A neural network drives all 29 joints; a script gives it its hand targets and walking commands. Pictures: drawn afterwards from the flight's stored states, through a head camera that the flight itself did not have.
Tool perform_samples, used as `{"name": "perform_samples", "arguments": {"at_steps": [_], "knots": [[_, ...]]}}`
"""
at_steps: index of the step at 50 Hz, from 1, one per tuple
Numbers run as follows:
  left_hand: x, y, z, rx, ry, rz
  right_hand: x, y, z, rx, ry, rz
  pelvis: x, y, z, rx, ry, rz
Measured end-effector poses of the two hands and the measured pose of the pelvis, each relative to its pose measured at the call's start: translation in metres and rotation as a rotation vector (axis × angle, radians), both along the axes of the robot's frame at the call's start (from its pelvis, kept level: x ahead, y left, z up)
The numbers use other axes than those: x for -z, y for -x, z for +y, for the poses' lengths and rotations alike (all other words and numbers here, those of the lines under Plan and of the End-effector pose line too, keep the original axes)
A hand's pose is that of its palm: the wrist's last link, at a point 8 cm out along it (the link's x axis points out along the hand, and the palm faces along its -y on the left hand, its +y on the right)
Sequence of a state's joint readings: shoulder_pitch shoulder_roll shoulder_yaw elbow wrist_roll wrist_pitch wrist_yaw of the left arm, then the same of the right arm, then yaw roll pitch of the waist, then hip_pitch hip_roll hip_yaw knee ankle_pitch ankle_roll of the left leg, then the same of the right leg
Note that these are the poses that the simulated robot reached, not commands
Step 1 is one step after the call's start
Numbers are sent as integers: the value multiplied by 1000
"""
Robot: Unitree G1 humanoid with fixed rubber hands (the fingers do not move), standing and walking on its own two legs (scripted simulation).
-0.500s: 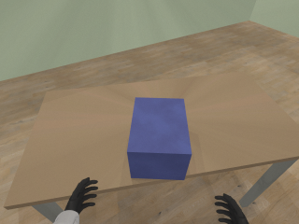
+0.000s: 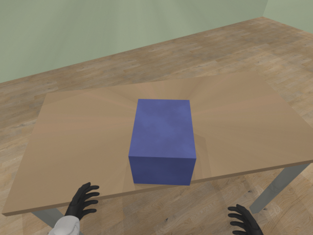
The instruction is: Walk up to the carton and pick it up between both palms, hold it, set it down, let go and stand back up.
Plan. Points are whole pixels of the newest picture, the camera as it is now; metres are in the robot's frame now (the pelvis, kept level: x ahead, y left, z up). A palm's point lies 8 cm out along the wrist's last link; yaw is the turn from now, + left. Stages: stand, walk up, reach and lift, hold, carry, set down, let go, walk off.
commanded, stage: let go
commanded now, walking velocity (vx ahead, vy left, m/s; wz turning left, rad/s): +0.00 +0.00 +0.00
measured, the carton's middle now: (162, 140) +0.43 +0.00 -0.03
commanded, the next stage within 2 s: stand in 0.12 s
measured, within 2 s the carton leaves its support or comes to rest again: neither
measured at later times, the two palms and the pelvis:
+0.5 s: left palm (72, 219) +0.19 +0.23 -0.04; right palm out of the picture +0.06 -0.24 -0.13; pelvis +0.00 +0.02 -0.01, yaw -3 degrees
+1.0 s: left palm (72, 220) +0.19 +0.23 -0.05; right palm out of the picture +0.08 -0.23 -0.13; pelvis +0.00 +0.02 -0.01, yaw -5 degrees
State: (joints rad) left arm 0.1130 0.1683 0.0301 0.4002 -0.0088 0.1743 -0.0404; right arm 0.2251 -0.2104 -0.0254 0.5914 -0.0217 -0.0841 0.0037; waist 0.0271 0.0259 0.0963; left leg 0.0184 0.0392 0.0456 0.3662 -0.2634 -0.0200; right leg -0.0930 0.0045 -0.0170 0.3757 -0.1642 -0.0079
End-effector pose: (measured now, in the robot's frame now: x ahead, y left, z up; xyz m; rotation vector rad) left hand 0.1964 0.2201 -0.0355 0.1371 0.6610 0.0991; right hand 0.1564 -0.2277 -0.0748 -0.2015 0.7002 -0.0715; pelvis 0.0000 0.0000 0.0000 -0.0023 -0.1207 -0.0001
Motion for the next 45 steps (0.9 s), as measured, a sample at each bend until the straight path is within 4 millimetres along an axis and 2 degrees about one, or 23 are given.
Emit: {"name": "perform_samples", "arguments": {"at_steps": [6, 9, 12, 18, 23, 28, 33, 45], "knots": [[0, 0, 1, 8, 1, 0, -1, -1, 0, 5, 3, -5, 0, 0, 2, -2, 1, 2], [4, 4, 2, 66, -42, -38, 8, 6, -4, 28, 18, 68, 3, 1, 3, 5, 7, 53], [6, 6, 3, 95, -53, -80, 21, 26, -10, 57, 23, 172, 5, 3, 6, 19, 9, 99], [9, 7, 5, 112, -44, -116, 40, 78, -18, 116, 28, 359, 7, 1, 12, 36, 6, 141], [9, 8, 6, 129, -49, -122, 49, 97, -13, 149, 8, 408, 10, -2, 17, 51, -4, 153], [9, 8, 7, 137, -49, -125, 54, 100, -3, 162, -12, 419, 11, -3, 21, 60, -11, 164], [10, 8, 6, 130, -50, -127, 57, 95, 4, 154, -28, 413, 12, -3, 23, 72, -17, 165], [10, 8, 6, 128, -56, -134, 55, 75, 0, 146, -17, 361, 14, -2, 24, 82, -21, 162]]}}
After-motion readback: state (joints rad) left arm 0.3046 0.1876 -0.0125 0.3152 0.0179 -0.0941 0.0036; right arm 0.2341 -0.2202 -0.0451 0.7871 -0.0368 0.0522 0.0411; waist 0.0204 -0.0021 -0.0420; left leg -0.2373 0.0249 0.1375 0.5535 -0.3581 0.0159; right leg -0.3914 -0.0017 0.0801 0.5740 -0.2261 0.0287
